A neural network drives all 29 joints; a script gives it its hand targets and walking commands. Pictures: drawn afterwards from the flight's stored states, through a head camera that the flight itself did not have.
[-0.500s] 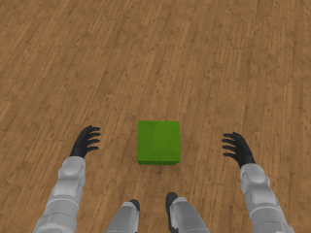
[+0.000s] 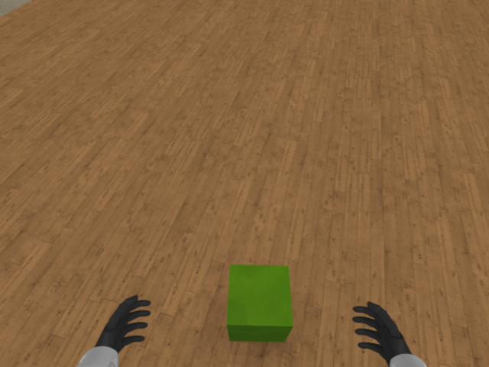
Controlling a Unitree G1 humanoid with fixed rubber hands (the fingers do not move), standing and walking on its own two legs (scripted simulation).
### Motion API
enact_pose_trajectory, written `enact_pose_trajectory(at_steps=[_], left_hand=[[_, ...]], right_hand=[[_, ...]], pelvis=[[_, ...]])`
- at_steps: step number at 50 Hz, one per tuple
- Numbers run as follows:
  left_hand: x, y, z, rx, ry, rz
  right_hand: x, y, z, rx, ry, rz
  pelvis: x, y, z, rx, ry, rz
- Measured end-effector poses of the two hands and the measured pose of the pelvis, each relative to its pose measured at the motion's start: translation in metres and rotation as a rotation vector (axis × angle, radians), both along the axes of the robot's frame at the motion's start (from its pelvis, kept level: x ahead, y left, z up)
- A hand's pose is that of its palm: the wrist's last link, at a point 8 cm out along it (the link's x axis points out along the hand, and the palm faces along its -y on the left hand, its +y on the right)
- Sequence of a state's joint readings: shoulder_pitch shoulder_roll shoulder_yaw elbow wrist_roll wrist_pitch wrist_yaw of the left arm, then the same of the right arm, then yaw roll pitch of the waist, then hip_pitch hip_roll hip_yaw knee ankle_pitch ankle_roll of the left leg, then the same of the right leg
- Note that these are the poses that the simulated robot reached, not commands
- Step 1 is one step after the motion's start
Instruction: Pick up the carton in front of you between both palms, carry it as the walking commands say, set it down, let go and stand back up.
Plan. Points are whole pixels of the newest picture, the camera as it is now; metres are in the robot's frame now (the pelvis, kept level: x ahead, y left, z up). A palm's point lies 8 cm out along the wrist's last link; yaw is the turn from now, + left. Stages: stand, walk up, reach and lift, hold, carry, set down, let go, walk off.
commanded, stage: let go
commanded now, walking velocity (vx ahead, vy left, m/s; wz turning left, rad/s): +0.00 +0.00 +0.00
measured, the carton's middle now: (258, 304) +0.40 -0.04 -0.65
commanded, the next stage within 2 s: stand in 0.26 s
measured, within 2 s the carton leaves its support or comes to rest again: neither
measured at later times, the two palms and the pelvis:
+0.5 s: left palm (90, 358) +0.14 +0.27 -0.08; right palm (430, 351) +0.16 -0.30 -0.08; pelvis +0.01 -0.02 -0.01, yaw +1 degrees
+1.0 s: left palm out of the picture +0.13 +0.28 -0.09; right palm (436, 364) +0.14 -0.31 -0.09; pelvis +0.02 -0.02 +0.00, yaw +1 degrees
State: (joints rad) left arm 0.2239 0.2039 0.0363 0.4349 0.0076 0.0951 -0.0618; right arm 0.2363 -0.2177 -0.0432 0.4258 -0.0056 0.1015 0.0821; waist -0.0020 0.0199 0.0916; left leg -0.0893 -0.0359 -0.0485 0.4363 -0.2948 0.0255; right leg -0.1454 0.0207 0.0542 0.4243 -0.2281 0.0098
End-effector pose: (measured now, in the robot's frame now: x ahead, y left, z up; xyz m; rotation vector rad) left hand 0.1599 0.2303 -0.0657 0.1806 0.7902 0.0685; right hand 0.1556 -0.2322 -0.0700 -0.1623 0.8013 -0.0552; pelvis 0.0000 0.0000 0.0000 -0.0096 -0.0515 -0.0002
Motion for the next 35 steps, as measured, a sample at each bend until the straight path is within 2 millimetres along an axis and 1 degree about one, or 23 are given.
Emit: enact_pose_trajectory(at_steps=[7,12,16,19,22,25,29,35], left_hand=[[0.003,-0.006,0.001,-0.005,0.008,0.002],[0.003,-0.01,-0.001,-0.009,0.013,0.008],[-0.002,-0.011,-0.008,0.011,0.022,0.022],[-0.009,0.003,-0.016,0.085,0.059,0.035],[-0.014,0.022,-0.017,0.145,0.075,0.06],[-0.017,0.035,-0.016,0.179,0.091,0.081],[-0.017,0.043,-0.016,0.198,0.108,0.091],[-0.015,0.044,-0.018,0.2,0.123,0.09]], right_hand=[[0.008,-0.005,0.002,-0.01,-0.001,0.009],[0.009,-0.01,0.002,-0.015,0.003,0.006],[0.011,-0.021,0.003,-0.058,0.012,-0.019],[0.011,-0.038,-0.003,-0.122,0.018,-0.032],[0.008,-0.053,-0.007,-0.169,0.034,-0.036],[0.004,-0.064,-0.011,-0.193,0.057,-0.04],[0.001,-0.069,-0.015,-0.203,0.081,-0.041],[0.0,-0.068,-0.02,-0.2,0.104,-0.034]], pelvis=[[0.0,-0.005,-0.001,0.001,-0.035,0.006],[0.003,-0.011,-0.002,0.002,-0.038,0.01],[0.006,-0.015,-0.003,0.002,-0.023,0.007],[0.007,-0.017,-0.005,0.002,0.008,0.013],[0.009,-0.018,-0.006,0.001,0.026,0.018],[0.011,-0.019,-0.006,0.0,0.036,0.02],[0.014,-0.018,-0.006,0.0,0.043,0.021],[0.018,-0.018,-0.005,0.003,0.045,0.022]])
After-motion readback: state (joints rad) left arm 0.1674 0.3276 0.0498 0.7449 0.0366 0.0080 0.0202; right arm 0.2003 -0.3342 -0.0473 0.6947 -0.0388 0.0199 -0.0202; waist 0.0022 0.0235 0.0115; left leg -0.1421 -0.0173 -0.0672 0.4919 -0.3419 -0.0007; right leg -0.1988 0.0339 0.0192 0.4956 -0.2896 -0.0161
